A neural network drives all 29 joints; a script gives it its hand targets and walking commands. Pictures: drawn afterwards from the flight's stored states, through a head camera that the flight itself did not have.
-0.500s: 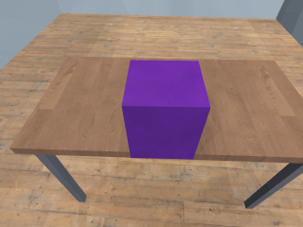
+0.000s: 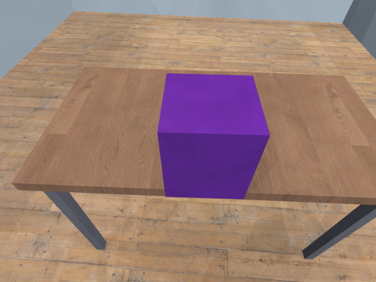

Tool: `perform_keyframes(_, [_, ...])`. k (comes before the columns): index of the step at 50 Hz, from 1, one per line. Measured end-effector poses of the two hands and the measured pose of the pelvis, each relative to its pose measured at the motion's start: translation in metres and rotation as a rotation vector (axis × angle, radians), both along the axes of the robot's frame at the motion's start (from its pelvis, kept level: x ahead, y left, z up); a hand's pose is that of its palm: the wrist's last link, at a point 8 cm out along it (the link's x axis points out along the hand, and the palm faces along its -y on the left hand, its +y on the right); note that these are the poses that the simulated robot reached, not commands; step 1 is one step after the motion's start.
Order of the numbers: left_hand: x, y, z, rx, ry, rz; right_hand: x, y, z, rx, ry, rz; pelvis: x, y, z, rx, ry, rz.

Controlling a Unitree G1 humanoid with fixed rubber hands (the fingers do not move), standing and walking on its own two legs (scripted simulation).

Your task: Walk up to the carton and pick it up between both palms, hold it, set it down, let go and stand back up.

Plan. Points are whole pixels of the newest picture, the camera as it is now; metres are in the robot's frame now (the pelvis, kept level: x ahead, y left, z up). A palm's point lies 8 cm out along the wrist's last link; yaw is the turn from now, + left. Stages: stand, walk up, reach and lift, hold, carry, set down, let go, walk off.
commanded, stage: walk up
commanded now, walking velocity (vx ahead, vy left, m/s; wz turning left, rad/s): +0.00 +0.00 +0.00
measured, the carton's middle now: (207, 139) +0.45 -0.04 +0.04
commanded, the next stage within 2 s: stand in 1.36 s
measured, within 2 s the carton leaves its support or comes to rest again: neither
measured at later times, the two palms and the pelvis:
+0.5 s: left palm out of the picture -0.03 +0.21 -0.15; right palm out of the picture -0.02 -0.19 -0.15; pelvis +0.01 +0.01 +0.00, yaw +0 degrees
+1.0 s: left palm out of the picture -0.03 +0.21 -0.16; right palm out of the picture -0.02 -0.18 -0.15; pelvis +0.01 +0.02 +0.00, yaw +0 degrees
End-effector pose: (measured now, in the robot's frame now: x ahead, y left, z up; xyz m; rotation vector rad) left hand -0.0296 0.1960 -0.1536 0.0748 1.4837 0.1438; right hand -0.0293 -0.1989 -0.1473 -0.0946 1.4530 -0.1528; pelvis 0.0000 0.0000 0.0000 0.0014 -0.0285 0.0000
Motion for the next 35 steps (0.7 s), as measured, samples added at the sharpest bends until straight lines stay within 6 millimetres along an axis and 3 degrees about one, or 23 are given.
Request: perform_keyframes(35, [0.0, 0.013, -0.002, -0.001, 0.03, 0.003, 0.009, 0.012, -0.001, -0.012, -0.004, -0.006, 0.011, 0.015, -0.002, -0.005, 0.001, 0.003])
